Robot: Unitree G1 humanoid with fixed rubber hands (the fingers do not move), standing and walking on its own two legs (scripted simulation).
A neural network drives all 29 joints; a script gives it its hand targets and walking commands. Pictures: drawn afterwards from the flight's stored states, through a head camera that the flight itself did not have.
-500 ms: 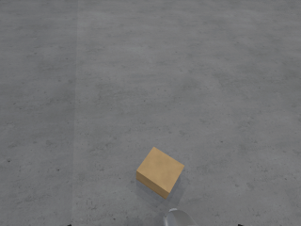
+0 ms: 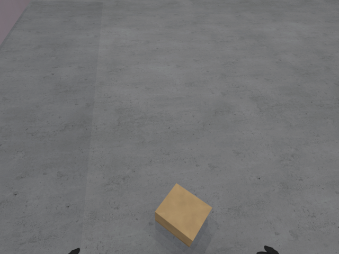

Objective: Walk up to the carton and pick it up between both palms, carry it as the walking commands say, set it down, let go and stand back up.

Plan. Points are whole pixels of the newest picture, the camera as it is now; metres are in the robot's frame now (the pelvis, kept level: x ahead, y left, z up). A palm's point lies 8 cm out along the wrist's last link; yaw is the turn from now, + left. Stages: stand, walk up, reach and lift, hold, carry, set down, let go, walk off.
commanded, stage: walk up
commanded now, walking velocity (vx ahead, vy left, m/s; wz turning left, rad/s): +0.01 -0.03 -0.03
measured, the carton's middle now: (182, 214) +0.43 -0.09 -0.69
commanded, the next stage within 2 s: none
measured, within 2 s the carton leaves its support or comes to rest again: neither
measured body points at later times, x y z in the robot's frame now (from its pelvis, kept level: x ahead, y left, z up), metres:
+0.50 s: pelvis +0.02 -0.01 +0.01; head +0.03 -0.06 +0.46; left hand +0.10 +0.27 -0.09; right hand +0.09 -0.26 -0.14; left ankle +0.02 +0.20 -0.66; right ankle +0.01 -0.11 -0.73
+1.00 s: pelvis +0.08 +0.08 -0.01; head +0.12 +0.04 +0.44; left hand +0.30 +0.26 -0.12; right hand +0.06 -0.19 -0.14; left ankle +0.10 +0.20 -0.73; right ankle +0.06 +0.01 -0.73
